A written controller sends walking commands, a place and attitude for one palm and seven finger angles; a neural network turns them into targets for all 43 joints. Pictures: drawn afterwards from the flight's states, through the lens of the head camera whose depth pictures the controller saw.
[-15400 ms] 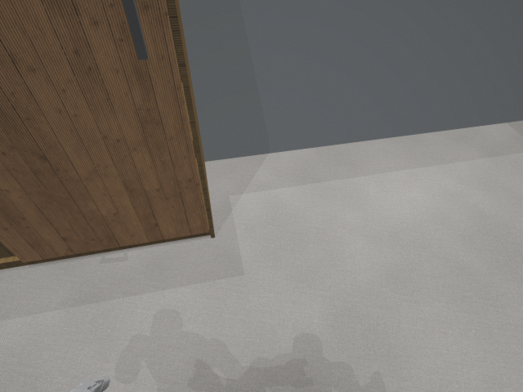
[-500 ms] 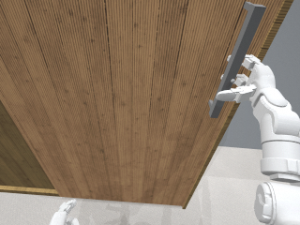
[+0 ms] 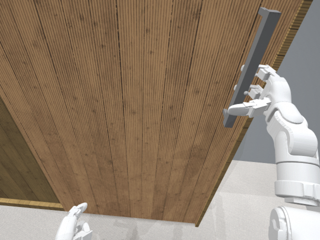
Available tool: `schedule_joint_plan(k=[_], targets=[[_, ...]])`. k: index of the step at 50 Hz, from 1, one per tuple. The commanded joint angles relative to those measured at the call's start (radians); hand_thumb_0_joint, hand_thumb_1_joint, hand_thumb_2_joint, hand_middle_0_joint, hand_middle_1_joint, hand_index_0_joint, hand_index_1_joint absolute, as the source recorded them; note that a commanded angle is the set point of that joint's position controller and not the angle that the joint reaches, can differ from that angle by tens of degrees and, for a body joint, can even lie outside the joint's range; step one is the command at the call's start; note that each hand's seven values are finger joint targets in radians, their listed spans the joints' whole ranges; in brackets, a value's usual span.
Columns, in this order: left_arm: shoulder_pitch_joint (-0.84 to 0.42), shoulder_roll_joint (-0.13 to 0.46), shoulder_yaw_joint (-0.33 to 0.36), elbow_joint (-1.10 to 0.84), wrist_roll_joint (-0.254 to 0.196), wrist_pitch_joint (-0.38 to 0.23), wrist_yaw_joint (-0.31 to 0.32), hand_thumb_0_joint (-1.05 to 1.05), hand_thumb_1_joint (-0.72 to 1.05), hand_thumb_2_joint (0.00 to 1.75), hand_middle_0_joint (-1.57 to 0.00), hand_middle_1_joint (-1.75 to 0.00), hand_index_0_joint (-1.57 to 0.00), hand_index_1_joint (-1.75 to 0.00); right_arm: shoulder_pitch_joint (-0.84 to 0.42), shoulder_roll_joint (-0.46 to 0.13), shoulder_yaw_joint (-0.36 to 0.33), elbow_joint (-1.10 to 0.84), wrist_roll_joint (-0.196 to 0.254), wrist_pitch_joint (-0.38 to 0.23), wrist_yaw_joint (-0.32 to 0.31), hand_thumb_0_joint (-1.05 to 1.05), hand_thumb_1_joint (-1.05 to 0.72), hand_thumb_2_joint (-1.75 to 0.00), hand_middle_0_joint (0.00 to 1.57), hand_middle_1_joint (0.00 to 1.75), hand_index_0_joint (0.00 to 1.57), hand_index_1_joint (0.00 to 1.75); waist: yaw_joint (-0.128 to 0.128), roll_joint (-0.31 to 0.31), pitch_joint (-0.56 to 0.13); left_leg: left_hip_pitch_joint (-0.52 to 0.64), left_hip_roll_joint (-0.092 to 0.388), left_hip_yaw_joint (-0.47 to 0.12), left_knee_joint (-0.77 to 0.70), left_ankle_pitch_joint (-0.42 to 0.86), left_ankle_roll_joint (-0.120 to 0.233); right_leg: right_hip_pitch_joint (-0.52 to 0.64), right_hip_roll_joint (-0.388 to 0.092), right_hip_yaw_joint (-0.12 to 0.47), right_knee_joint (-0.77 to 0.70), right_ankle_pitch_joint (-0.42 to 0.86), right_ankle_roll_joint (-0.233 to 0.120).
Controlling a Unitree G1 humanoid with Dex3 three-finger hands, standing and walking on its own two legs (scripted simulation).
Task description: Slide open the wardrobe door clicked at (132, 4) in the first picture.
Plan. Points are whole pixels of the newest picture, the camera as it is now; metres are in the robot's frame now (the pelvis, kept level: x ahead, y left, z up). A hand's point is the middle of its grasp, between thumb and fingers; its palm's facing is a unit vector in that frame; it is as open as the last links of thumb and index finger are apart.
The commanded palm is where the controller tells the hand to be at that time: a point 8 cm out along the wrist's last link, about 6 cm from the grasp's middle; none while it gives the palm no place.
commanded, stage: slide the fingers in behind the handle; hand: right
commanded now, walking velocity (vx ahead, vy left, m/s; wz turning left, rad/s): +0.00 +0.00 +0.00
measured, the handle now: (243, 75) +0.44 -0.17 +0.26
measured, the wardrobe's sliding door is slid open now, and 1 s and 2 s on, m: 0.00 0.00 0.00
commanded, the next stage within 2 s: grip the handle and tug to test in 1.36 s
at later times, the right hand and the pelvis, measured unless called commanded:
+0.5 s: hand (240, 92) +0.38 -0.15 +0.25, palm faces +0.05 +1.00 +0.00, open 14.0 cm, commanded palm +0.35 -0.20 +0.25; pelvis +0.01 +0.00 +0.00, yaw +0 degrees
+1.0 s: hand (237, 92) +0.38 -0.15 +0.25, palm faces +0.09 +1.00 -0.02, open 14.4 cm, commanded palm +0.35 -0.18 +0.25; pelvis +0.01 +0.00 +0.00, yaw -1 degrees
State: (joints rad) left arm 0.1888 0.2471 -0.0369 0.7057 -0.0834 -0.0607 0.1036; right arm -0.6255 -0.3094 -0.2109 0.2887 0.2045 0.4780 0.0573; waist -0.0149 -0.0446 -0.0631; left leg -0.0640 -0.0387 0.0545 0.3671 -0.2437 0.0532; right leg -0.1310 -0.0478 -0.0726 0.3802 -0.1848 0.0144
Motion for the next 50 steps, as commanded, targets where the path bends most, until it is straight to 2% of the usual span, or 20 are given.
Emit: schedule_joint_plan(k=[1, 2, 4, 7, 9, 15, 17, 20, 24, 27, 28, 29, 35, 37, 40, 42, 43, 45, 48, 50], targets=[[-0.183, 0.117, 0.033, -0.157, -0.002, -0.048, 0.01, 0.0, 0.9, 0.9, -0.2, -0.3, -0.2, -0.3, -0.51, -0.174, -0.033, -0.251, 0.018, -0.05, 0.003, 0.0, 0.5, -0.3, 0.3, 1.2, 0.3, 1.2, 0.003, 0.042, -0.191, -0.072, 0.015, -0.046, -0.071, 0.249, -0.043, 0.156, 0.04, 0.034, -0.004, 0.18, -0.058], [-0.184, 0.114, 0.03, -0.151, -0.003, -0.045, 0.01, 0.0, 0.9, 0.9, -0.2, -0.3, -0.2, -0.3, -0.505, -0.162, -0.026, -0.223, 0.016, -0.037, 0.002, 0.0, 0.5, -0.3, 0.3, 1.2, 0.3, 1.2, 0.005, 0.059, -0.167, -0.085, 0.012, -0.044, -0.075, 0.219, -0.042, 0.142, 0.041, 0.037, -0.007, 0.158, -0.056], [-0.19, 0.109, 0.028, -0.15, -0.003, -0.047, 0.008, 0.0, 0.9, 0.9, -0.2, -0.3, -0.2, -0.3, -0.536, -0.116, 0.011, -0.232, 0.012, -0.022, -0.004, 0.0, 0.5, -0.3, 0.3, 1.2, 0.3, 1.2, 0.011, 0.032, -0.162, -0.108, 0.011, -0.044, -0.076, 0.199, -0.039, 0.153, 0.043, 0.04, -0.003, 0.149, -0.056], [-0.191, 0.113, 0.029, -0.146, 0.003, -0.043, 0.009, 0.0, 0.9, 0.9, -0.2, -0.3, -0.2, -0.3, -0.536, -0.147, -0.016, -0.221, 0.013, -0.018, -0.011, 0.0, 0.5, -0.3, 0.3, 1.2, 0.3, 1.2, 0.003, 0.062, -0.188, -0.08, 0.015, -0.041, -0.068, 0.224, -0.038, 0.153, 0.041, 0.044, -0.004, 0.173, -0.055], [-0.196, 0.107, 0.027, -0.153, 0.004, -0.046, 0.005, 0.0, 0.9, 0.9, -0.2, -0.3, -0.2, -0.3, -0.534, -0.117, -0.006, -0.239, 0.018, -0.022, -0.015, 0.0, 0.5, -0.3, 0.3, 1.2, 0.3, 1.2, -0.003, 0.065, -0.205, -0.07, 0.015, -0.04, -0.059, 0.247, -0.036, 0.156, 0.045, 0.046, -0.001, 0.188, -0.056], [-0.198, 0.109, 0.027, -0.157, 0.009, -0.03, 0.002, 0.0, 0.9, 0.9, -0.2, -0.3, -0.2, -0.3, -0.458, -0.129, -0.031, -0.257, 0.013, -0.014, -0.032, 0.0, 0.5, -0.3, 0.3, 1.2, 0.3, 1.2, -0.019, 0.056, -0.208, -0.04, 0.014, -0.034, -0.05, 0.298, -0.035, 0.161, 0.041, 0.04, -0.002, 0.234, -0.052], [-0.204, 0.102, 0.024, -0.159, 0.006, -0.028, 0.002, 0.0, 0.9, 0.9, -0.2, -0.3, -0.2, -0.3, -0.486, -0.111, -0.014, -0.265, 0.01, -0.005, -0.036, 0.0, 0.5, -0.3, 0.3, 1.2, 0.3, 1.2, -0.01, 0.068, -0.186, -0.06, 0.013, -0.033, -0.052, 0.272, -0.036, 0.155, 0.038, 0.04, -0.003, 0.216, -0.053], [-0.206, 0.105, 0.028, -0.165, 0.01, -0.027, 0.001, 0.0, 0.9, 0.9, -0.2, -0.3, -0.2, -0.3, -0.474, -0.132, -0.033, -0.319, 0.008, -0.009, -0.044, 0.0, 0.5, -0.3, 0.3, 1.2, 0.3, 1.2, -0.018, 0.056, -0.218, -0.033, 0.013, -0.035, -0.049, 0.306, -0.036, 0.17, 0.039, 0.038, -0.001, 0.246, -0.053], [-0.209, 0.1, 0.026, -0.163, 0.008, -0.027, 0.001, 0.0, 0.9, 0.9, -0.2, -0.3, -0.2, -0.3, -0.47, -0.107, -0.017, -0.331, 0.011, 0.001, -0.045, 0.0, 0.5, -0.3, 0.3, 1.2, 0.3, 1.2, -0.011, 0.067, -0.206, -0.041, 0.011, -0.034, -0.044, 0.314, -0.037, 0.164, 0.039, 0.036, 0.003, 0.244, -0.053], [-0.212, 0.097, 0.025, -0.166, 0.009, -0.029, -0.001, 0.0, 0.9, 0.9, -0.2, -0.3, -0.2, -0.3, -0.466, -0.087, -0.005, -0.367, 0.012, 0.008, -0.047, 0.0, 0.5, -0.3, 0.3, 1.2, 0.3, 1.2, -0.013, 0.051, -0.216, -0.036, 0.011, -0.033, -0.042, 0.327, -0.036, 0.176, 0.04, 0.037, 0.005, 0.259, -0.054], [-0.213, 0.099, 0.026, -0.165, 0.008, -0.028, -0.001, 0.0, 0.9, 0.9, -0.2, -0.3, -0.2, -0.3, -0.449, -0.103, -0.019, -0.366, 0.012, 0.013, -0.049, 0.0, 0.5, -0.3, 0.3, 1.2, 0.3, 1.2, -0.016, 0.055, -0.217, -0.032, 0.01, -0.032, -0.04, 0.33, -0.036, 0.172, 0.04, 0.037, 0.006, 0.26, -0.053], [-0.216, 0.097, 0.026, -0.168, 0.008, -0.028, -0.003, 0.0, 0.9, 0.9, -0.2, -0.3, -0.2, -0.3, -0.466, -0.079, 0.003, -0.391, 0.011, 0.013, -0.048, 0.0, 0.5, -0.3, 0.3, 1.2, 0.3, 1.2, -0.013, 0.035, -0.225, -0.031, 0.01, -0.033, -0.037, 0.336, -0.034, 0.178, 0.042, 0.035, 0.006, 0.265, -0.053], [-0.217, 0.105, 0.029, -0.163, 0.011, -0.025, -0.001, 0.0, 0.9, 0.9, -0.2, -0.3, -0.2, -0.3, -0.423, -0.09, -0.007, -0.386, 0.017, 0.017, -0.047, 0.0, 0.5, -0.3, 0.3, 1.2, 0.3, 1.2, -0.014, 0.058, -0.212, -0.026, 0.013, -0.036, -0.044, 0.344, -0.042, 0.174, 0.042, 0.036, 0.005, 0.257, -0.053], [-0.223, 0.092, 0.025, -0.164, 0.006, -0.031, -0.004, 0.0, 0.9, 0.9, -0.2, -0.3, -0.2, -0.3, -0.463, -0.031, 0.04, -0.39, 0.017, 0.016, -0.049, 0.0, 0.5, -0.3, 0.3, 1.2, 0.3, 1.2, -0.001, 0.045, -0.196, -0.051, 0.011, -0.034, -0.042, 0.322, -0.04, 0.176, 0.042, 0.038, 0.009, 0.245, -0.054], [-0.217, 0.107, 0.03, -0.161, 0.013, -0.028, -0.003, 0.0, 0.9, 0.9, -0.2, -0.3, -0.2, -0.3, -0.435, -0.076, 0.004, -0.401, 0.017, 0.016, -0.052, 0.0, 0.5, -0.3, 0.3, 1.2, 0.3, 1.2, -0.013, 0.055, -0.225, -0.027, 0.012, -0.037, -0.041, 0.351, -0.042, 0.182, 0.044, 0.037, 0.009, 0.262, -0.054], [-0.225, 0.093, 0.025, -0.163, 0.008, -0.031, -0.004, 0.0, 0.9, 0.9, -0.2, -0.3, -0.2, -0.3, -0.458, -0.027, 0.041, -0.394, 0.018, 0.018, -0.048, 0.0, 0.5, -0.3, 0.3, 1.2, 0.3, 1.2, -0.003, 0.065, -0.21, -0.044, 0.013, -0.036, -0.039, 0.346, -0.043, 0.179, 0.044, 0.037, 0.012, 0.253, -0.057], [-0.218, 0.096, 0.027, -0.158, 0.008, -0.031, -0.004, 0.0, 0.9, 0.9, -0.2, -0.3, -0.2, -0.3, -0.466, -0.033, 0.04, -0.388, 0.017, 0.018, -0.048, 0.0, 0.5, -0.3, 0.3, 1.2, 0.3, 1.2, 0.001, 0.065, -0.206, -0.046, 0.011, -0.034, -0.038, 0.346, -0.042, 0.178, 0.044, 0.038, 0.014, 0.253, -0.055], [-0.22, 0.1, 0.029, -0.158, 0.011, -0.031, -0.005, 0.0, 0.9, 0.9, -0.2, -0.3, -0.2, -0.3, -0.469, -0.034, 0.042, -0.399, 0.014, 0.016, -0.051, 0.0, 0.5, -0.3, 0.3, 1.2, 0.3, 1.2, -0.004, 0.029, -0.214, -0.044, 0.012, -0.038, -0.04, 0.346, -0.041, 0.19, 0.046, 0.038, 0.014, 0.258, -0.054], [-0.224, 0.09, 0.028, -0.165, 0.009, -0.037, -0.009, 0.0, 0.9, 0.9, -0.2, -0.3, -0.2, -0.3, -0.482, -0.001, 0.067, -0.421, 0.012, 0.011, -0.055, 0.0, 0.5, -0.3, 0.3, 1.2, 0.3, 1.2, -0.002, 0.034, -0.235, -0.046, 0.011, -0.034, -0.03, 0.356, -0.039, 0.199, 0.046, 0.039, 0.02, 0.269, -0.056], [-0.221, 0.1, 0.029, -0.159, 0.013, -0.033, -0.007, 0.0, 0.9, 0.9, -0.2, -0.3, -0.2, -0.3, -0.457, -0.019, 0.054, -0.4, 0.015, 0.011, -0.053, 0.0, 0.5, -0.3, 0.3, 1.2, 0.3, 1.2, -0.004, 0.065, -0.22, -0.043, 0.011, -0.034, -0.036, 0.362, -0.042, 0.194, 0.046, 0.042, 0.018, 0.269, -0.057]])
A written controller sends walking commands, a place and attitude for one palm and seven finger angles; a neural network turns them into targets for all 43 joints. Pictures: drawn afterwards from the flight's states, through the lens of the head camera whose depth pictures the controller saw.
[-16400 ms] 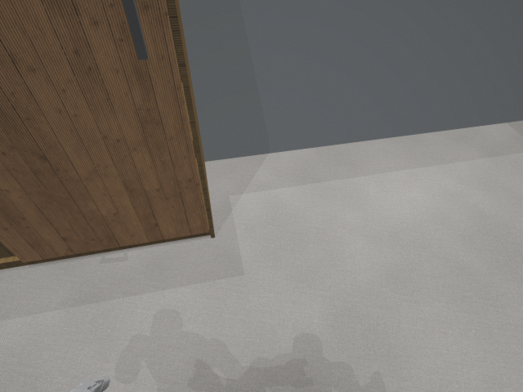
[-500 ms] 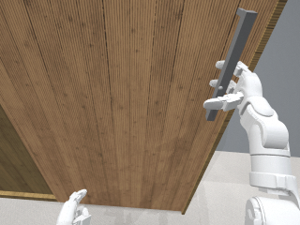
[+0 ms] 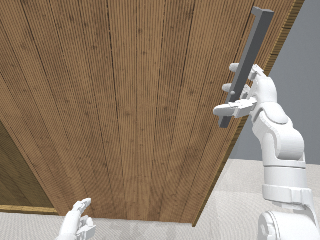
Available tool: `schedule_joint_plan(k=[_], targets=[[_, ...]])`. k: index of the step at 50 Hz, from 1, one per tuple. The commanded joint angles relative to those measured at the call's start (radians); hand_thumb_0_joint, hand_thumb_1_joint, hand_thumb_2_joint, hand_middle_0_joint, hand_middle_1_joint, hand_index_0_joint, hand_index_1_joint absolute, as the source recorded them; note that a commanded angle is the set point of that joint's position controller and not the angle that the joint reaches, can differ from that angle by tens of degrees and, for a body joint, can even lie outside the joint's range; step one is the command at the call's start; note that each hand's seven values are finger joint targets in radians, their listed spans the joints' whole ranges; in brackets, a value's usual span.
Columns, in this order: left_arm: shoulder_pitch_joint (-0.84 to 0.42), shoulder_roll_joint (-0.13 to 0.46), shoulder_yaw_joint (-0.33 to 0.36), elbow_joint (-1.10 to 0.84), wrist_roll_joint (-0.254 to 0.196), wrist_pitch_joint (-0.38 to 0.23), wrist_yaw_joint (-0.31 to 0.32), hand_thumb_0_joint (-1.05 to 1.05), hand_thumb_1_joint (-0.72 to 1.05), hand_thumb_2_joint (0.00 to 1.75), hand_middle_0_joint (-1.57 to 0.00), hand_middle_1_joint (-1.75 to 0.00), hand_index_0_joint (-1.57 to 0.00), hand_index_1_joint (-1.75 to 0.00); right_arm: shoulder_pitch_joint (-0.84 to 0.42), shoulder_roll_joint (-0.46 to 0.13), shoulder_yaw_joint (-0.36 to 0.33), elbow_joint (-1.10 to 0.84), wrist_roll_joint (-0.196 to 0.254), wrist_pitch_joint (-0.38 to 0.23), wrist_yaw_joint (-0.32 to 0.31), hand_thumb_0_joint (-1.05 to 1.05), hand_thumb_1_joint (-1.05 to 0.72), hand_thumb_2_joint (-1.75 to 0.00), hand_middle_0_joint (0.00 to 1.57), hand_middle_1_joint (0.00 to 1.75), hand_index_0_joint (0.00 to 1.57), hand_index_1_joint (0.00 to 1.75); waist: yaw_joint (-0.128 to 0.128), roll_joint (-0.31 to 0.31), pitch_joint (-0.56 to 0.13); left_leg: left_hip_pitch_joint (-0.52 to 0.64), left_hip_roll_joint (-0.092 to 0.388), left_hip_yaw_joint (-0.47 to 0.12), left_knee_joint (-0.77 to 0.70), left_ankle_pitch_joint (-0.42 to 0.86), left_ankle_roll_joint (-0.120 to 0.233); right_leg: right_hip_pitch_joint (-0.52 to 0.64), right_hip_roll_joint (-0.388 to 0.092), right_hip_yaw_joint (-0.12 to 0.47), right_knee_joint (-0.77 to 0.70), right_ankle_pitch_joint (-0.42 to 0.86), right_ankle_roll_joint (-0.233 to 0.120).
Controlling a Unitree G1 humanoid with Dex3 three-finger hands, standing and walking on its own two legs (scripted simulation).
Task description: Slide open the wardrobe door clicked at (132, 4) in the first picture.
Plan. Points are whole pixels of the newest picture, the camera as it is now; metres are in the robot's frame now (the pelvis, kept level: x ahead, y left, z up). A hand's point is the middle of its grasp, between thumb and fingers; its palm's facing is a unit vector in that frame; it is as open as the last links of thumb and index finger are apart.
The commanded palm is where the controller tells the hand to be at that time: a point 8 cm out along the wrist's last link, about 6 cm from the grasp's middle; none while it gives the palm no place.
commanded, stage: slide the fingers in behind the handle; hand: right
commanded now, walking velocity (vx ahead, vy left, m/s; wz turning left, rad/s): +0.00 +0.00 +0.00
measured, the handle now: (237, 75) +0.43 -0.17 +0.26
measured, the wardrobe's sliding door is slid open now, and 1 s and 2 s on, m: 0.00 0.00 0.00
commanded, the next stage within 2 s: grip the handle and tug to test in 0.36 s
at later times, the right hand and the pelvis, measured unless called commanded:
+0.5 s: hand (232, 93) +0.37 -0.14 +0.25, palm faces +0.07 +1.00 -0.02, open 14.6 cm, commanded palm +0.34 -0.17 +0.25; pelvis +0.01 -0.01 +0.00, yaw +0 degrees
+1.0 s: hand (232, 93) +0.37 -0.14 +0.25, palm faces +0.07 +1.00 -0.02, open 8.6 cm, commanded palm +0.34 -0.18 +0.25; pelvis +0.01 -0.01 +0.00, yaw +1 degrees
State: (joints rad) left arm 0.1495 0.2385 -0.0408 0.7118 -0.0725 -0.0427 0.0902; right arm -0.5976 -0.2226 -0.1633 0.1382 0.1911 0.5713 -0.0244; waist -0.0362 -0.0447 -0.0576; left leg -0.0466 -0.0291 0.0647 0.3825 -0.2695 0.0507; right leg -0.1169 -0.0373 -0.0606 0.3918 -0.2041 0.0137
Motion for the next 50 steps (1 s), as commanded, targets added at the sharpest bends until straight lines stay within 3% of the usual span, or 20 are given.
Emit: schedule_joint_plan(k=[1, 5, 9, 15, 17, 21, 23, 25, 28, 30, 33, 35, 38, 40, 43, 50], targets=[[-0.185, 0.106, 0.032, -0.171, 0.0, -0.052, 0.006, 0.0, 0.9, 0.9, -0.2, -0.3, -0.2, -0.3, -0.494, -0.119, -0.004, -0.268, 0.03, -0.085, 0.032, 0.0, 0.5, -0.3, 0.3, 1.2, 0.3, 1.2, 0.015, 0.063, -0.239, -0.049, 0.006, -0.045, -0.045, 0.403, -0.039, 0.176, 0.034, 0.03, 0.007, 0.296, -0.058], [-0.195, 0.098, 0.029, -0.179, 0.0, -0.053, 0.0, 0.0, 0.9, 0.9, -0.2, -0.3, -0.2, -0.3, -0.474, -0.084, 0.023, -0.311, 0.03, -0.093, 0.035, 0.0, 0.5, -0.3, 0.3, 1.2, 0.3, 1.2, 0.011, 0.024, -0.257, -0.039, 0.002, -0.039, -0.033, 0.429, -0.033, 0.194, 0.038, 0.031, 0.013, 0.326, -0.054], [-0.195, 0.098, 0.028, -0.176, -0.001, -0.052, 0.002, 0.0, 0.9, 0.9, -0.2, -0.3, -0.2, -0.3, -0.486, -0.082, 0.023, -0.293, 0.03, -0.081, 0.031, 0.0, 0.5, -0.3, 0.3, 1.2, 0.3, 1.2, 0.015, 0.063, -0.235, -0.06, -0.001, -0.037, -0.036, 0.405, -0.036, 0.182, 0.035, 0.033, 0.013, 0.302, -0.055], [-0.2, 0.1, 0.027, -0.179, 0.003, -0.049, -0.001, 0.0, 0.9, 0.9, -0.2, -0.3, -0.2, -0.3, -0.451, -0.082, 0.019, -0.313, 0.031, -0.076, 0.031, 0.0, 0.5, -0.3, 0.3, 1.2, 0.3, 1.2, 0.006, 0.04, -0.244, -0.047, 0.0, -0.037, -0.029, 0.433, -0.033, 0.192, 0.036, 0.033, 0.019, 0.336, -0.054], [-0.201, 0.095, 0.027, -0.181, 0.0, -0.049, 0.0, 0.0, 0.9, 0.9, -0.2, -0.3, -0.2, -0.3, -0.463, -0.073, 0.023, -0.321, 0.032, -0.075, 0.029, 0.0, 0.5, -0.3, 0.3, 1.2, 0.3, 1.2, 0.01, 0.066, -0.254, -0.044, -0.001, -0.032, -0.024, 0.431, -0.033, 0.19, 0.034, 0.033, 0.018, 0.334, -0.053], [-0.205, 0.094, 0.025, -0.182, -0.001, -0.047, -0.004, 0.0, 0.9, 0.9, -0.2, -0.3, -0.2, -0.3, -0.486, -0.057, 0.046, -0.337, 0.026, -0.073, 0.022, 0.0, 0.5, -0.3, 0.3, 1.2, 0.3, 1.2, 0.013, 0.016, -0.247, -0.057, -0.001, -0.031, -0.023, 0.41, -0.027, 0.199, 0.032, 0.037, 0.018, 0.334, -0.05], [-0.199, 0.095, 0.027, -0.176, 0.001, -0.048, -0.004, 0.0, 0.9, 0.9, -0.2, -0.3, -0.2, -0.3, -0.491, -0.05, 0.05, -0.32, 0.024, -0.068, 0.018, 0.0, 0.5, -0.3, 0.3, 1.2, 0.3, 1.2, 0.019, 0.051, -0.245, -0.061, -0.004, -0.028, -0.021, 0.415, -0.029, 0.196, 0.032, 0.04, 0.021, 0.335, -0.051], [-0.197, 0.104, 0.029, -0.173, 0.004, -0.043, -0.002, 0.0, 0.9, 0.9, -0.2, -0.3, -0.2, -0.3, -0.473, -0.079, 0.027, -0.319, 0.024, -0.067, 0.019, 0.0, 0.41, -0.34, 0.31, 1.21, 0.31, 1.21, 0.011, 0.05, -0.25, -0.05, -0.004, -0.032, -0.025, 0.422, -0.028, 0.198, 0.034, 0.038, 0.02, 0.342, -0.051], [-0.202, 0.096, 0.026, -0.176, 0.002, -0.044, -0.001, 0.0, 0.9, 0.9, -0.2, -0.3, -0.2, -0.3, -0.486, -0.056, 0.038, -0.312, 0.029, -0.061, 0.024, 0.0, 0.27, -0.4, 0.32, 1.23, 0.32, 1.23, 0.016, 0.063, -0.24, -0.058, -0.003, -0.03, -0.021, 0.426, -0.03, 0.191, 0.034, 0.037, 0.022, 0.34, -0.053], [-0.196, 0.104, 0.028, -0.169, 0.005, -0.039, 0.001, 0.0, 0.9, 0.9, -0.2, -0.3, -0.2, -0.3, -0.476, -0.1, 0.004, -0.295, 0.03, -0.06, 0.022, 0.0, 0.17, -0.44, 0.33, 1.25, 0.33, 1.25, 0.01, 0.052, -0.24, -0.05, -0.002, -0.034, -0.03, 0.406, -0.03, 0.186, 0.034, 0.036, 0.017, 0.324, -0.051], [-0.2, 0.098, 0.025, -0.18, 0.003, -0.039, 0.0, 0.0, 0.9, 0.9, -0.2, -0.3, -0.2, -0.3, -0.462, -0.093, 0.001, -0.318, 0.033, -0.063, 0.026, 0.0, 0.03, -0.5, 0.35, 1.27, 0.35, 1.27, 0.006, 0.06, -0.258, -0.032, 0.001, -0.033, -0.021, 0.435, -0.03, 0.183, 0.034, 0.036, 0.017, 0.344, -0.051], [-0.206, 0.098, 0.025, -0.186, 0.003, -0.037, -0.004, 0.0, 0.9, 0.9, -0.2, -0.3, -0.2, -0.3, -0.43, -0.093, 0.003, -0.333, 0.033, -0.067, 0.025, 0.0, -0.06, -0.54, 0.36, 1.28, 0.36, 1.28, 0.0, 0.032, -0.254, -0.031, 0.0, -0.033, -0.021, 0.438, -0.028, 0.188, 0.033, 0.035, 0.018, 0.353, -0.049], [-0.207, 0.094, 0.025, -0.188, 0.001, -0.038, -0.006, 0.0, 0.9, 0.9, -0.2, -0.3, -0.2, -0.3, -0.445, -0.063, 0.029, -0.344, 0.031, -0.066, 0.021, 0.0, -0.2, -0.6, 0.38, 1.3, 0.38, 1.3, 0.01, 0.037, -0.25, -0.044, -0.003, -0.03, -0.018, 0.433, -0.028, 0.192, 0.032, 0.036, 0.022, 0.351, -0.05], [-0.202, 0.105, 0.03, -0.187, 0.005, -0.036, -0.005, 0.0, 0.9, 0.9, -0.2, -0.3, -0.2, -0.3, -0.417, -0.11, -0.007, -0.358, 0.032, -0.069, 0.021, 0.0, -0.29, -0.64, 0.38, 1.31, 0.38, 1.31, 0.0, 0.054, -0.265, -0.022, -0.002, -0.032, -0.019, 0.456, -0.03, 0.193, 0.03, 0.036, 0.021, 0.366, -0.05], [-0.208, 0.096, 0.025, -0.193, 0.001, -0.036, -0.006, 0.0, 0.9, 0.9, -0.2, -0.3, -0.2, -0.3, -0.431, -0.077, 0.018, -0.369, 0.033, -0.062, 0.027, 0.0, -0.43, -0.7, 0.4, 1.33, 0.4, 1.33, 0.006, 0.046, -0.257, -0.03, -0.002, -0.029, -0.014, 0.46, -0.03, 0.189, 0.032, 0.033, 0.022, 0.366, -0.049], [-0.204, 0.105, 0.03, -0.194, 0.006, -0.036, -0.007, 0.0, 0.9, 0.9, -0.2, -0.3, -0.2, -0.3, -0.389, -0.09, 0.007, -0.41, 0.034, -0.058, 0.025, 0.0, -0.76, -0.84, 0.44, 1.38, 0.44, 1.38, 0.001, 0.039, -0.278, -0.018, -0.005, -0.029, -0.011, 0.488, -0.029, 0.207, 0.031, 0.033, 0.027, 0.398, -0.05]])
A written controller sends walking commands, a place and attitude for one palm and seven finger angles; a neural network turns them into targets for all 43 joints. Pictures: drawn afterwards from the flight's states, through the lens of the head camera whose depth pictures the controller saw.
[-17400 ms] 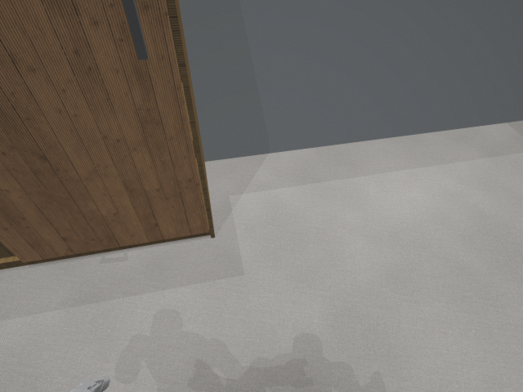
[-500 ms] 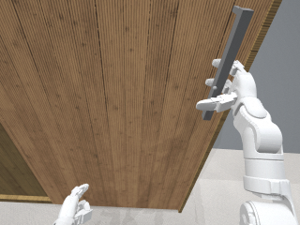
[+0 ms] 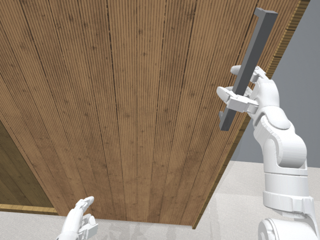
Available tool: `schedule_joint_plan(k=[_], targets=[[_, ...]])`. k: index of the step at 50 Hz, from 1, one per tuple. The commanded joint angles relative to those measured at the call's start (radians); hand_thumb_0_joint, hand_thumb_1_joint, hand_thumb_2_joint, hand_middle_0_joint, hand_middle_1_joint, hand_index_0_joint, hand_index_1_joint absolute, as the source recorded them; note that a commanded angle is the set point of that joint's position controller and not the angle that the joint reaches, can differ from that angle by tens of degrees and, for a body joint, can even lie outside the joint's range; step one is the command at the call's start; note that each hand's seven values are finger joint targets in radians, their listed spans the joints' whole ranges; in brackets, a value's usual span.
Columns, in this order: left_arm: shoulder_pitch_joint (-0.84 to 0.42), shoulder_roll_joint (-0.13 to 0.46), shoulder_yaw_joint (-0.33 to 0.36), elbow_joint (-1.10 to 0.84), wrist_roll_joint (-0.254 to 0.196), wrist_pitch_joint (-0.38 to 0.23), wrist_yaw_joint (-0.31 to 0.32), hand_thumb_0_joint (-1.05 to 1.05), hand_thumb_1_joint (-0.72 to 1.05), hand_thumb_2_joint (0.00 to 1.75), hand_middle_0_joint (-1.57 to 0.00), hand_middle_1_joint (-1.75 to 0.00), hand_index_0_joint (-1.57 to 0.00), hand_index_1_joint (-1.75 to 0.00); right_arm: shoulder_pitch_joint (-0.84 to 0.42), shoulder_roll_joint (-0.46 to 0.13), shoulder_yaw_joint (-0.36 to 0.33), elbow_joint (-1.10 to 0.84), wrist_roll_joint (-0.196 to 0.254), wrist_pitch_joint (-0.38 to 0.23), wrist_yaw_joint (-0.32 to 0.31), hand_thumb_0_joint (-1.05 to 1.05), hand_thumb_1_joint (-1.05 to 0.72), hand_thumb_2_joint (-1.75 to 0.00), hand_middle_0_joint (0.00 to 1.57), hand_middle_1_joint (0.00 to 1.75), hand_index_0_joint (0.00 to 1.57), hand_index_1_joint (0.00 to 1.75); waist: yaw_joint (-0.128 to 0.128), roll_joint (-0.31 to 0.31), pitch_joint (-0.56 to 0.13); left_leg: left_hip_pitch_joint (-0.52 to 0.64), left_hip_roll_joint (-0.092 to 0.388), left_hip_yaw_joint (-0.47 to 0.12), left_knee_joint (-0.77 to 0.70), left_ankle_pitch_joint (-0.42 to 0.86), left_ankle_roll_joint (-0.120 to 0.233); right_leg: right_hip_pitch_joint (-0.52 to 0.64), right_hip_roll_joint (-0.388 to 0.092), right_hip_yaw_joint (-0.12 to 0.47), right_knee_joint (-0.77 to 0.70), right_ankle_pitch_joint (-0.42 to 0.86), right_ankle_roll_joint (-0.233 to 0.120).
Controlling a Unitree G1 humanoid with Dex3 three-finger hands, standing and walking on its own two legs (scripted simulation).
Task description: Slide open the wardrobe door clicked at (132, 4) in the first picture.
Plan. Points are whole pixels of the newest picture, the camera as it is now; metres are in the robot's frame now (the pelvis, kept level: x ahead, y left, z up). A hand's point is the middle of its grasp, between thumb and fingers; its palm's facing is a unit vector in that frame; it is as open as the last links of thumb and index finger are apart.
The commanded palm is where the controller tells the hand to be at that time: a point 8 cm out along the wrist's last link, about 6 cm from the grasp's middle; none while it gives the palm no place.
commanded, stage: grip the handle and tug to test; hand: right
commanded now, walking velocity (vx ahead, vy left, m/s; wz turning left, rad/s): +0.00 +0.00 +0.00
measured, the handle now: (239, 77) +0.42 -0.16 +0.26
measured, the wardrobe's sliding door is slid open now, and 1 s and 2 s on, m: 0.00 0.00 0.00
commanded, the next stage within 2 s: tug the door sideways, standing still in 0.88 s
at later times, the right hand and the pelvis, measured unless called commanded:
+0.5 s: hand (233, 95) +0.36 -0.14 +0.25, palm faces +0.09 +1.00 -0.02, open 6.2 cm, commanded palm +0.33 -0.17 +0.25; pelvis +0.01 +0.00 +0.00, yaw -1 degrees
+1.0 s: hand (232, 97) +0.36 -0.13 +0.25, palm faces +0.05 +1.00 -0.06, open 6.6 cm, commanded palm +0.31 -0.18 +0.25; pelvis +0.04 +0.00 +0.00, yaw +2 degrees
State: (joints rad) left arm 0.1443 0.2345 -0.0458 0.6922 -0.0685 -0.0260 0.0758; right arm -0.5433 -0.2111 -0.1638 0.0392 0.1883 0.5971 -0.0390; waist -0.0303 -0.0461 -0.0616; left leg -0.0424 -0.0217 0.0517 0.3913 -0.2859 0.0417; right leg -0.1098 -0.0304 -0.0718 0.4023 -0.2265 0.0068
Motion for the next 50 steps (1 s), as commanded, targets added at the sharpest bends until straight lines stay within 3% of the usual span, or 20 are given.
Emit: schedule_joint_plan(k=[1, 3, 6, 8, 11, 13, 16, 18, 20, 23, 24, 27, 33, 36, 38, 40, 42, 45, 49, 50], targets=[[-0.202, 0.106, 0.036, -0.179, -0.001, -0.054, 0.007, 0.0, 0.9, 0.9, -0.2, -0.3, -0.2, -0.3, -0.44, -0.105, 0.004, -0.316, 0.037, -0.081, 0.041, 0.0, -0.81, -0.86, 0.44, 1.39, 0.44, 1.39, -0.005, 0.048, -0.277, -0.02, -0.009, -0.016, -0.015, 0.521, -0.022, 0.196, 0.022, 0.044, 0.019, 0.43, -0.044], [-0.203, 0.103, 0.034, -0.176, -0.003, -0.052, 0.007, 0.0, 0.9, 0.9, -0.2, -0.3, -0.2, -0.3, -0.433, -0.091, 0.012, -0.306, 0.039, -0.072, 0.044, 0.0, -0.9, -0.9, 0.45, 1.4, 0.45, 1.4, -0.003, 0.055, -0.265, -0.024, -0.011, -0.014, -0.014, 0.524, -0.024, 0.188, 0.025, 0.042, 0.02, 0.422, -0.043], [-0.202, 0.105, 0.035, -0.18, -0.002, -0.052, 0.006, 0.0, 0.9, 0.9, -0.2, -0.3, -0.2, -0.3, -0.427, -0.105, 0.0, -0.317, 0.039, -0.066, 0.044, 0.0, -0.9, -0.9, 0.45, 1.4, 0.45, 1.4, -0.007, 0.036, -0.271, -0.021, -0.009, -0.016, -0.013, 0.525, -0.022, 0.19, 0.024, 0.043, 0.02, 0.43, -0.043], [-0.2, 0.099, 0.034, -0.174, -0.004, -0.05, 0.005, 0.0, 0.9, 0.9, -0.2, -0.3, -0.2, -0.3, -0.457, -0.067, 0.035, -0.307, 0.034, -0.059, 0.043, 0.0, -0.9, -0.9, 0.45, 1.4, 0.45, 1.4, 0.006, 0.028, -0.251, -0.042, -0.012, -0.014, -0.016, 0.503, -0.021, 0.192, 0.024, 0.044, 0.023, 0.419, -0.04], [-0.199, 0.107, 0.038, -0.179, -0.002, -0.05, 0.004, 0.0, 0.9, 0.9, -0.2, -0.3, -0.2, -0.3, -0.438, -0.094, 0.016, -0.327, 0.031, -0.062, 0.038, 0.0, -0.9, -0.9, 0.45, 1.4, 0.45, 1.4, -0.003, 0.034, -0.275, -0.028, -0.009, -0.015, -0.009, 0.53, -0.02, 0.198, 0.024, 0.045, 0.028, 0.443, -0.043], [-0.196, 0.101, 0.035, -0.175, -0.001, -0.048, 0.002, 0.0, 0.9, 0.9, -0.2, -0.3, -0.2, -0.3, -0.461, -0.055, 0.047, -0.317, 0.028, -0.06, 0.037, 0.0, -0.9, -0.9, 0.45, 1.4, 0.45, 1.4, 0.007, 0.047, -0.267, -0.036, -0.012, -0.011, -0.004, 0.533, -0.02, 0.198, 0.025, 0.047, 0.03, 0.445, -0.042], [-0.2, 0.106, 0.038, -0.18, 0.0, -0.046, 0.003, 0.0, 0.9, 0.9, -0.2, -0.3, -0.2, -0.3, -0.443, -0.081, 0.03, -0.328, 0.029, -0.063, 0.039, 0.0, -0.9, -0.9, 0.45, 1.4, 0.45, 1.4, 0.0, 0.057, -0.283, -0.026, -0.008, -0.013, -0.003, 0.542, -0.021, 0.2, 0.024, 0.048, 0.031, 0.45, -0.044], [-0.199, 0.1, 0.034, -0.174, -0.002, -0.045, 0.003, 0.0, 0.9, 0.9, -0.2, -0.3, -0.2, -0.3, -0.467, -0.049, 0.057, -0.301, 0.03, -0.06, 0.041, 0.0, -0.9, -0.9, 0.45, 1.4, 0.45, 1.4, 0.01, 0.061, -0.255, -0.044, -0.011, -0.012, -0.004, 0.533, -0.022, 0.195, 0.026, 0.05, 0.033, 0.438, -0.044], [-0.201, 0.108, 0.035, -0.17, 0.0, -0.042, 0.006, 0.0, 0.9, 0.9, -0.2, -0.3, -0.2, -0.3, -0.466, -0.085, 0.032, -0.289, 0.029, -0.06, 0.041, 0.0, -0.9, -0.9, 0.45, 1.4, 0.45, 1.4, 0.004, 0.044, -0.248, -0.045, -0.009, -0.017, -0.012, 0.509, -0.022, 0.19, 0.027, 0.048, 0.03, 0.414, -0.044], [-0.199, 0.101, 0.032, -0.173, -0.001, -0.044, 0.006, 0.0, 0.9, 0.9, -0.2, -0.3, -0.2, -0.3, -0.48, -0.068, 0.038, -0.279, 0.032, -0.062, 0.042, 0.0, -0.9, -0.9, 0.45, 1.4, 0.45, 1.4, 0.008, 0.068, -0.254, -0.04, -0.008, -0.014, -0.008, 0.515, -0.022, 0.184, 0.028, 0.05, 0.03, 0.415, -0.044], [-0.204, 0.099, 0.032, -0.178, -0.002, -0.044, 0.005, 0.0, 0.9, 0.9, -0.2, -0.3, -0.2, -0.3, -0.473, -0.063, 0.041, -0.295, 0.033, -0.062, 0.044, 0.0, -0.9, -0.9, 0.45, 1.4, 0.45, 1.4, 0.003, 0.046, -0.258, -0.042, -0.007, -0.017, -0.007, 0.52, -0.023, 0.188, 0.03, 0.048, 0.031, 0.414, -0.045], [-0.212, 0.098, 0.03, -0.192, 0.001, -0.046, 0.0, 0.0, 0.9, 0.9, -0.2, -0.3, -0.2, -0.3, -0.42, -0.072, 0.035, -0.345, 0.035, -0.076, 0.049, 0.0, -0.9, -0.9, 0.45, 1.4, 0.45, 1.4, -0.008, 0.056, -0.298, -0.01, -0.004, -0.015, 0.005, 0.557, -0.023, 0.197, 0.029, 0.051, 0.033, 0.446, -0.046], [-0.221, 0.097, 0.029, -0.207, -0.001, -0.039, -0.007, 0.0, 0.9, 0.9, -0.2, -0.3, -0.2, -0.3, -0.368, -0.053, 0.055, -0.389, 0.038, -0.065, 0.06, 0.0, -0.9, -0.9, 0.45, 1.4, 0.45, 1.4, -0.009, 0.046, -0.274, -0.018, -0.006, -0.011, 0.011, 0.564, -0.025, 0.191, 0.028, 0.05, 0.038, 0.447, -0.046], [-0.231, 0.097, 0.032, -0.229, 0.0, -0.038, -0.016, 0.0, 0.9, 0.9, -0.2, -0.3, -0.2, -0.3, -0.283, -0.058, 0.054, -0.468, 0.04, -0.064, 0.065, 0.0, -0.9, -0.9, 0.45, 1.4, 0.45, 1.4, -0.025, 0.025, -0.319, 0.01, -0.003, -0.012, 0.028, 0.624, -0.025, 0.208, 0.025, 0.051, 0.049, 0.509, -0.046], [-0.23, 0.097, 0.031, -0.233, 0.001, -0.035, -0.021, 0.0, 0.9, 0.9, -0.2, -0.3, -0.2, -0.3, -0.229, -0.057, 0.05, -0.498, 0.043, -0.056, 0.07, 0.0, -0.9, -0.9, 0.45, 1.4, 0.45, 1.4, -0.027, 0.047, -0.318, 0.021, -0.002, -0.008, 0.038, 0.672, -0.03, 0.203, 0.024, 0.051, 0.055, 0.535, -0.044], [-0.232, 0.103, 0.034, -0.244, 0.003, -0.029, -0.026, 0.0, 0.9, 0.9, -0.2, -0.3, -0.2, -0.3, -0.16, -0.086, 0.028, -0.557, 0.046, -0.052, 0.073, 0.0, -0.9, -0.9, 0.45, 1.4, 0.45, 1.4, -0.039, 0.036, -0.341, 0.046, 0.0, -0.007, 0.05, 0.719, -0.032, 0.205, 0.021, 0.05, 0.061, 0.583, -0.042], [-0.24, 0.09, 0.029, -0.256, -0.001, -0.029, -0.035, 0.0, 0.9, 0.9, -0.2, -0.3, -0.2, -0.3, -0.107, -0.046, 0.057, -0.614, 0.054, -0.043, 0.081, 0.0, -0.9, -0.9, 0.45, 1.4, 0.45, 1.4, -0.037, 0.046, -0.34, 0.042, 0.001, -0.002, 0.061, 0.751, -0.038, 0.204, 0.019, 0.051, 0.07, 0.618, -0.042], [-0.252, 0.1, 0.03, -0.267, 0.001, -0.025, -0.04, 0.0, 0.9, 0.9, -0.2, -0.3, -0.2, -0.3, -0.034, -0.105, 0.002, -0.69, 0.065, -0.032, 0.081, 0.0, -0.9, -0.9, 0.45, 1.4, 0.45, 1.4, -0.051, 0.055, -0.347, 0.058, 0.004, -0.005, 0.067, 0.772, -0.041, 0.186, 0.02, 0.05, 0.069, 0.601, -0.041], [-0.267, 0.093, 0.022, -0.261, -0.003, -0.024, -0.045, 0.0, 0.9, 0.9, -0.2, -0.3, -0.2, -0.3, -0.013, -0.089, -0.001, -0.708, 0.076, 0.006, 0.081, 0.0, -0.9, -0.9, 0.45, 1.4, 0.45, 1.4, -0.045, 0.037, -0.287, 0.013, -0.004, 0.0, 0.06, 0.683, -0.036, 0.162, 0.02, 0.051, 0.064, 0.548, -0.035], [-0.26, 0.109, 0.025, -0.245, -0.001, -0.02, -0.037, 0.0, 0.9, 0.9, -0.2, -0.3, -0.2, -0.3, -0.032, -0.175, -0.087, -0.68, 0.075, 0.011, 0.072, 0.0, -0.9, -0.9, 0.45, 1.4, 0.45, 1.4, -0.046, 0.054, -0.28, 0.019, -0.006, -0.003, 0.055, 0.682, -0.034, 0.157, 0.021, 0.049, 0.065, 0.54, -0.034]])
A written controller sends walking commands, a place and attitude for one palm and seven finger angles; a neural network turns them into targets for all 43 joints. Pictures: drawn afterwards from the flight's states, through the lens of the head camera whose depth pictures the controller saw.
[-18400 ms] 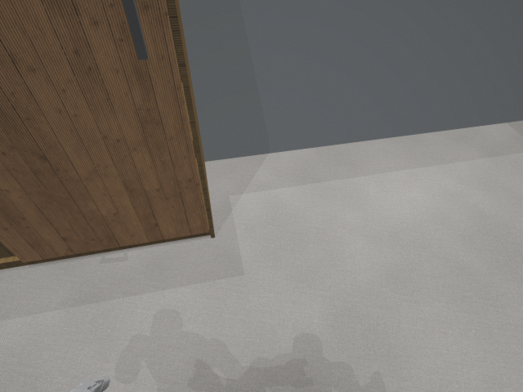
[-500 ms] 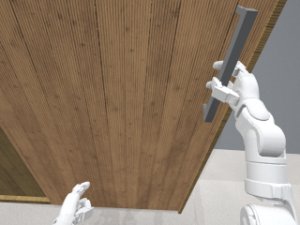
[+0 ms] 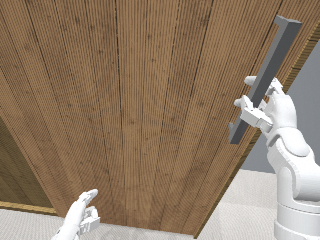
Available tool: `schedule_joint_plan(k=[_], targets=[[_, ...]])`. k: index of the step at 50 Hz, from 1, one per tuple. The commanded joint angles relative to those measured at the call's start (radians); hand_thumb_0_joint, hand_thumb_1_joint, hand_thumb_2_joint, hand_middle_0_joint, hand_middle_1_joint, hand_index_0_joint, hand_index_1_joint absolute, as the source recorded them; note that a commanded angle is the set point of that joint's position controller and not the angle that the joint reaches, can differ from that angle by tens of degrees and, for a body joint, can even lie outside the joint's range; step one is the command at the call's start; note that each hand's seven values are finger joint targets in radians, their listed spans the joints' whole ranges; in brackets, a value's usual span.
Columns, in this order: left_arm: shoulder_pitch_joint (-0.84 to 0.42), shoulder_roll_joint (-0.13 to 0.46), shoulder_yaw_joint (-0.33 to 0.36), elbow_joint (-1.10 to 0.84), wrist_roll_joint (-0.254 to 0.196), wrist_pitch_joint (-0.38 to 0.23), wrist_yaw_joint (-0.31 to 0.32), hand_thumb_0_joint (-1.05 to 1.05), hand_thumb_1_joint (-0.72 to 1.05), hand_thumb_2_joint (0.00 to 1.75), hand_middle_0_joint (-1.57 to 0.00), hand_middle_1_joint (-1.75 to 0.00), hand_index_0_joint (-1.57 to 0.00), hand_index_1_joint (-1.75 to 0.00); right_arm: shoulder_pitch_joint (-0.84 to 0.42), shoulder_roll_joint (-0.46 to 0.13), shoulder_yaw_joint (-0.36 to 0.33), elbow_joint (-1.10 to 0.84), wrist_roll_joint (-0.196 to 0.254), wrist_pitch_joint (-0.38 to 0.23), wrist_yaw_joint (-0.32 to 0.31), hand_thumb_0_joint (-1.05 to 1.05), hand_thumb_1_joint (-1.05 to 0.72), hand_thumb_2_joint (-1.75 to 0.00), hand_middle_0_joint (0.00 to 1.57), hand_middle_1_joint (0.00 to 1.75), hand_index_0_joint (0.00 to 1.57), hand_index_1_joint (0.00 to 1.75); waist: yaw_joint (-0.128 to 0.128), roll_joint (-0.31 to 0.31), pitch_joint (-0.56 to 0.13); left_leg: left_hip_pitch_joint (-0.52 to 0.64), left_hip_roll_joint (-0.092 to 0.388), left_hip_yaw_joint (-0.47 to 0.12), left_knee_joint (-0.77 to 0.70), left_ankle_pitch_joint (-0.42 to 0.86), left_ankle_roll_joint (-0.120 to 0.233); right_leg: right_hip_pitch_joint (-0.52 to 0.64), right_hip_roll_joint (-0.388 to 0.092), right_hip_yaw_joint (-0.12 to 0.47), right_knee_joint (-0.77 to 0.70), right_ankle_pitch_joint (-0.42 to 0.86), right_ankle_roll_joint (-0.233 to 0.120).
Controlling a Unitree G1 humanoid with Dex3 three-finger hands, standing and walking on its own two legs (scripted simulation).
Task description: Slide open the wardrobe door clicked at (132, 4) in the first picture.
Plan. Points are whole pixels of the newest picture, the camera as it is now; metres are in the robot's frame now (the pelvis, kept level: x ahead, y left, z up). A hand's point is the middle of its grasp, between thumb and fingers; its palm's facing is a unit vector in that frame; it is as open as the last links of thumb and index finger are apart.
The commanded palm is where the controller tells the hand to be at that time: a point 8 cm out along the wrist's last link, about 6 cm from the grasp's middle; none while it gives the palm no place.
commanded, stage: tug the door sideways, standing still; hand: right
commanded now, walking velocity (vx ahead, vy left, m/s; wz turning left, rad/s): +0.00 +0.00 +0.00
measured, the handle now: (253, 89) +0.38 -0.17 +0.26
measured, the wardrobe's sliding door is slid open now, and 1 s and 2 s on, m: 0.00 0.00 0.07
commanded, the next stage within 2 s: step sideways, sliding the door along in 0.58 s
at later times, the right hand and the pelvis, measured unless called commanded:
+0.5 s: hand (245, 108) +0.32 -0.14 +0.25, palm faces +0.15 +0.99 -0.06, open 6.0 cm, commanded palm +0.30 -0.14 +0.25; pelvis -0.02 +0.00 -0.01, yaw -5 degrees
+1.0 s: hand (240, 108) +0.34 -0.14 +0.24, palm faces +0.25 +0.97 -0.05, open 6.2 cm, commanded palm +0.31 -0.14 +0.25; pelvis -0.06 +0.02 -0.01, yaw +0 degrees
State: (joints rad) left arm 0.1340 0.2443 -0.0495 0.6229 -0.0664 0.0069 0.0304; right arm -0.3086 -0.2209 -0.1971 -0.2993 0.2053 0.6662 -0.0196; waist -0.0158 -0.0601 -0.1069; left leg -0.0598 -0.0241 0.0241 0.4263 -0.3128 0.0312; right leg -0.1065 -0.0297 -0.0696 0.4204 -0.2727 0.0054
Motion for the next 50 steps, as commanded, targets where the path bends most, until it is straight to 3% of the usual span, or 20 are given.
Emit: schedule_joint_plan(k=[1, 5, 8, 13, 18, 24, 28, 31, 34, 35, 36, 37, 39, 41, 42, 43, 45, 46, 49, 50], targets=[[-0.254, 0.097, 0.025, -0.178, -0.003, -0.053, 0.012, 0.0, 0.9, 0.9, -0.2, -0.3, -0.2, -0.3, -0.316, -0.135, -0.022, -0.331, 0.054, -0.044, 0.056, 0.0, -0.9, -0.9, 0.45, 1.4, 0.45, 1.4, -0.055, 0.047, -0.227, 0.031, -0.002, 0.026, 0.025, 0.707, -0.02, 0.144, 0.024, 0.044, 0.046, 0.598, -0.032], [-0.212, 0.104, 0.033, -0.129, -0.002, -0.052, 0.037, 0.0, 0.9, 0.9, -0.2, -0.3, -0.2, -0.3, -0.493, -0.118, -0.012, -0.188, 0.044, 0.018, 0.037, 0.0, -0.9, -0.9, 0.45, 1.4, 0.45, 1.4, -0.02, 0.028, -0.193, -0.006, -0.003, 0.024, 0.026, 0.766, -0.025, 0.16, 0.036, 0.037, 0.081, 0.68, -0.03], [-0.204, 0.089, 0.037, -0.124, 0.0, -0.061, 0.034, 0.0, 0.9, 0.9, -0.2, -0.3, -0.2, -0.3, -0.536, -0.048, 0.048, -0.167, 0.028, 0.025, 0.02, 0.0, -0.9, -0.9, 0.45, 1.4, 0.45, 1.4, -0.015, 0.037, -0.231, -0.016, -0.002, 0.031, 0.039, 0.742, -0.02, 0.182, 0.031, 0.055, 0.089, 0.72, -0.026], [-0.217, 0.075, 0.036, -0.116, 0.007, -0.069, 0.026, 0.0, 0.9, 0.9, -0.2, -0.3, -0.2, -0.3, -0.626, 0.029, 0.144, -0.148, 0.007, -0.033, 0.003, 0.0, -0.9, -0.9, 0.45, 1.4, 0.45, 1.4, 0.002, 0.072, -0.213, -0.047, -0.001, 0.03, 0.031, 0.648, -0.013, 0.185, 0.03, 0.074, 0.076, 0.615, -0.032], [-0.209, 0.065, 0.037, -0.118, 0.01, -0.063, 0.02, 0.0, 0.9, 0.9, -0.2, -0.3, -0.2, -0.3, -0.71, 0.08, 0.219, -0.114, -0.01, -0.066, 0.014, 0.0, -0.9, -0.9, 0.45, 1.4, 0.45, 1.4, 0.01, 0.047, -0.26, -0.045, 0.0, 0.028, 0.053, 0.69, -0.014, 0.218, 0.033, 0.085, 0.102, 0.691, -0.037], [-0.212, 0.052, 0.034, -0.111, 0.01, -0.067, 0.015, 0.0, 0.9, 0.9, -0.2, -0.3, -0.2, -0.3, -0.834, 0.144, 0.287, -0.015, -0.015, -0.12, 0.02, 0.0, -0.9, -0.9, 0.45, 1.4, 0.45, 1.4, 0.027, 0.051, -0.235, -0.09, -0.006, 0.026, 0.037, 0.563, -0.007, 0.219, 0.03, 0.104, 0.086, 0.563, -0.036], [-0.199, 0.054, 0.039, -0.1, 0.009, -0.071, 0.013, 0.0, 0.9, 0.9, -0.2, -0.3, -0.2, -0.3, -0.906, 0.16, 0.307, 0.04, -0.02, -0.157, 0.01, 0.0, -0.9, -0.9, 0.45, 1.4, 0.45, 1.4, 0.034, 0.033, -0.262, -0.107, -0.008, 0.025, 0.038, 0.532, -0.003, 0.24, 0.024, 0.115, 0.092, 0.565, -0.031], [-0.197, 0.056, 0.039, -0.094, 0.007, -0.076, 0.018, 0.0, 0.9, 0.9, -0.2, -0.3, -0.2, -0.3, -0.939, 0.157, 0.297, 0.099, -0.009, -0.181, 0.009, 0.0, -0.9, -0.9, 0.45, 1.4, 0.45, 1.4, 0.035, 0.067, -0.253, -0.112, -0.009, 0.028, 0.021, 0.472, -0.004, 0.214, 0.024, 0.115, 0.07, 0.471, -0.031], [-0.2, 0.054, 0.035, -0.082, 0.002, -0.094, 0.023, 0.0, 0.9, 0.9, -0.2, -0.3, -0.2, -0.3, -1.029, 0.155, 0.295, 0.133, -0.003, -0.206, -0.001, 0.0, -0.9, -0.9, 0.45, 1.4, 0.45, 1.4, 0.04, 0.04, -0.241, -0.135, -0.012, 0.022, -0.007, 0.371, -0.003, 0.201, 0.029, 0.114, 0.048, 0.358, -0.031], [-0.127, 0.068, 0.03, -0.132, 0.015, -0.091, 0.021, 0.0, 0.9, 0.9, -0.2, -0.3, -0.2, -0.3, -1.017, -0.295, 0.027, 0.117, -0.078, -0.419, -0.07, 0.0, -0.9, -0.9, 0.45, 1.4, 0.45, 1.4, 0.028, 0.032, -0.078, -0.209, 0.051, -0.045, -0.068, 0.215, -0.027, 0.045, -0.025, 0.096, 0.038, 0.157, -0.036], [-0.145, 0.074, 0.04, -0.089, 0.04, -0.064, 0.031, 0.0, 0.9, 0.9, -0.2, -0.3, -0.2, -0.3, -0.79, -0.112, 0.134, 0.363, -0.094, -0.473, -0.066, 0.0, -0.9, -0.9, 0.45, 1.4, 0.45, 1.4, 0.019, 0.153, -0.042, -0.238, 0.066, -0.031, -0.079, 0.107, -0.03, -0.015, -0.038, 0.099, 0.062, 0.021, -0.046], [-0.137, 0.051, 0.036, -0.114, 0.04, -0.058, 0.032, 0.0, 0.9, 0.9, -0.2, -0.3, -0.2, -0.3, -0.789, -0.032, 0.203, 0.281, -0.083, -0.533, -0.057, 0.0, -0.9, -0.9, 0.45, 1.4, 0.45, 1.4, 0.018, 0.185, -0.051, -0.26, 0.079, -0.038, -0.082, -0.006, -0.022, -0.026, -0.051, 0.106, 0.056, -0.082, -0.05], [-0.13, 0.049, 0.041, -0.123, 0.041, -0.061, 0.053, 0.0, 0.9, 0.9, -0.2, -0.3, -0.2, -0.3, -0.861, -0.029, 0.226, 0.213, -0.086, -0.625, -0.066, 0.0, -0.9, -0.9, 0.45, 1.4, 0.45, 1.4, 0.036, 0.035, -0.104, -0.319, 0.076, -0.044, 0.015, -0.164, 0.002, 0.02, -0.105, 0.153, 0.044, -0.239, -0.076], [-0.123, 0.078, 0.045, -0.133, 0.043, -0.066, 0.069, 0.0, 0.9, 0.9, -0.2, -0.3, -0.2, -0.3, -0.913, -0.033, 0.232, 0.162, -0.084, -0.672, -0.083, 0.0, -0.9, -0.9, 0.45, 1.4, 0.45, 1.4, 0.048, -0.239, -0.126, -0.427, -0.018, 0.025, 0.327, -0.15, -0.008, 0.069, -0.252, 0.398, -0.122, -0.419, -0.14], [-0.111, 0.06, 0.042, -0.14, 0.043, -0.068, 0.071, 0.0, 0.9, 0.9, -0.2, -0.3, -0.2, -0.3, -0.951, -0.03, 0.243, 0.132, -0.085, -0.687, -0.089, 0.0, -0.9, -0.9, 0.45, 1.4, 0.45, 1.4, 0.055, -0.259, -0.119, -0.485, -0.017, 0.001, 0.47, -0.176, -0.002, 0.093, -0.301, 0.484, -0.157, -0.345, -0.181], [-0.104, 0.057, 0.046, -0.136, 0.045, -0.069, 0.068, 0.0, 0.9, 0.9, -0.2, -0.3, -0.2, -0.3, -0.965, -0.046, 0.229, 0.119, -0.088, -0.696, -0.095, 0.0, -0.9, -0.9, 0.45, 1.4, 0.45, 1.4, 0.051, -0.222, -0.122, -0.524, 0.005, -0.03, 0.535, -0.199, 0.001, 0.134, -0.328, 0.498, -0.138, -0.19, -0.203], [-0.087, 0.067, 0.057, -0.129, 0.045, -0.07, 0.064, 0.0, 0.9, 0.9, -0.2, -0.3, -0.2, -0.3, -0.92, -0.108, 0.167, 0.099, -0.087, -0.709, -0.104, 0.0, -0.9, -0.9, 0.45, 1.4, 0.45, 1.4, 0.034, -0.124, -0.184, -0.532, 0.032, -0.045, 0.485, -0.212, -0.008, 0.258, -0.331, 0.426, -0.048, 0.153, -0.214], [-0.091, 0.072, 0.059, -0.126, 0.044, -0.072, 0.063, 0.0, 0.9, 0.9, -0.2, -0.3, -0.2, -0.3, -0.908, -0.093, 0.172, 0.117, -0.09, -0.713, -0.101, 0.0, -0.9, -0.9, 0.45, 1.4, 0.45, 1.4, 0.036, -0.114, -0.186, -0.514, 0.044, -0.041, 0.447, -0.198, -0.013, 0.264, -0.335, 0.391, -0.026, 0.262, -0.217], [-0.094, 0.071, 0.059, -0.132, 0.03, -0.081, 0.054, 0.0, 0.9, 0.9, -0.2, -0.3, -0.2, -0.3, -0.899, -0.044, 0.211, 0.123, -0.094, -0.725, -0.091, 0.0, -0.9, -0.9, 0.45, 1.4, 0.45, 1.4, 0.034, -0.173, -0.177, -0.36, 0.053, 0.004, 0.284, -0.138, -0.011, 0.174, -0.309, 0.259, 0.007, 0.253, -0.179], [-0.094, 0.073, 0.058, -0.136, 0.026, -0.086, 0.054, 0.0, 0.9, 0.9, -0.2, -0.3, -0.2, -0.3, -0.903, -0.029, 0.232, 0.099, -0.097, -0.728, -0.088, 0.0, -0.9, -0.9, 0.45, 1.4, 0.45, 1.4, 0.036, -0.15, -0.185, -0.28, 0.039, 0.037, 0.216, -0.103, -0.012, 0.136, -0.28, 0.21, 0.025, 0.214, -0.154]])
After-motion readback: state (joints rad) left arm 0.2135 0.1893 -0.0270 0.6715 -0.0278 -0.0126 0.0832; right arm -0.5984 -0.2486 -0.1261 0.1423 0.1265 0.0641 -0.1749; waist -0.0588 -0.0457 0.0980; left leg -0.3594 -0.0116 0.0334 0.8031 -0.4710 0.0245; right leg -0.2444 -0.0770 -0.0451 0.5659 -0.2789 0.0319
